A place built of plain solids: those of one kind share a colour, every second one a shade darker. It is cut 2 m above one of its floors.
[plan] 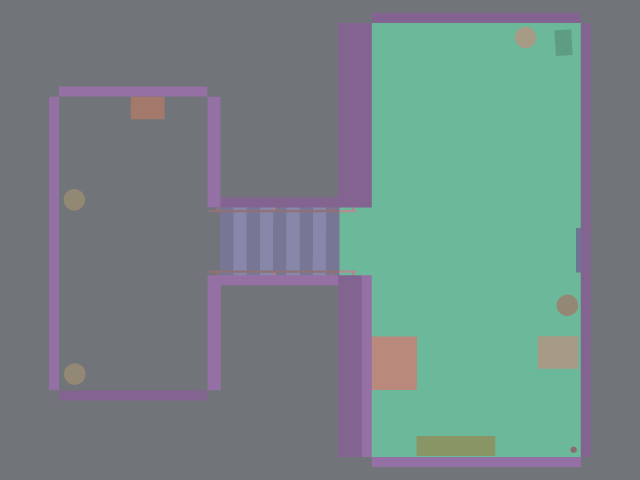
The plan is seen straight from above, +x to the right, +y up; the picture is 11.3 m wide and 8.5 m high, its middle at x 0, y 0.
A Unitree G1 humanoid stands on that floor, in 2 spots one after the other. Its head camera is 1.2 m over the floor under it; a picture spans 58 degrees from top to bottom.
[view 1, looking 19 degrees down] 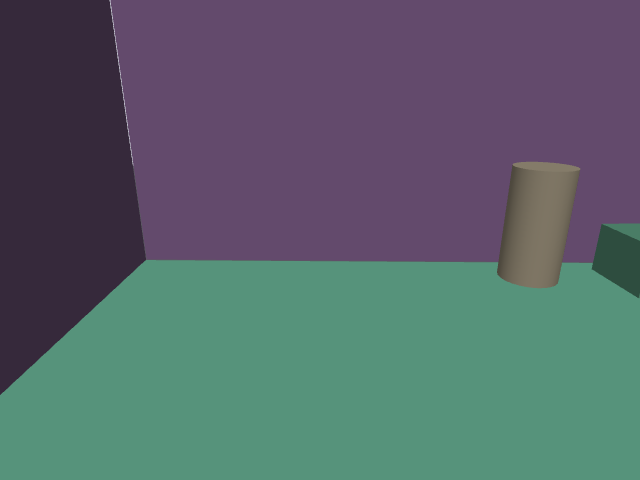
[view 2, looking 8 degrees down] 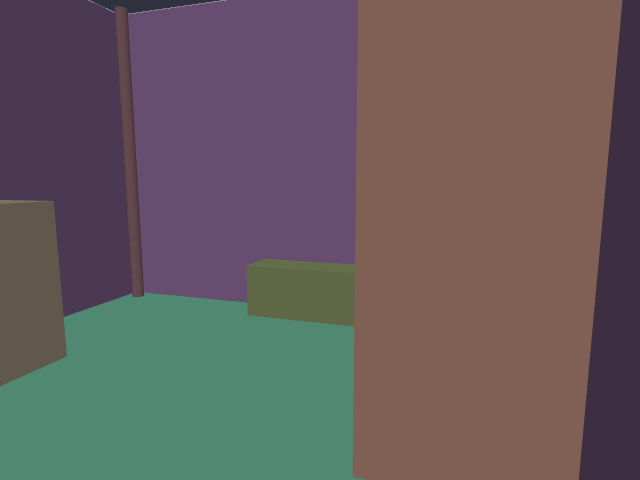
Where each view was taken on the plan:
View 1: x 2.27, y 0.84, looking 91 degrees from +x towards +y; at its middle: wall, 3.18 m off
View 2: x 1.35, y -0.14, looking -72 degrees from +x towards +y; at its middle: wall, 3.93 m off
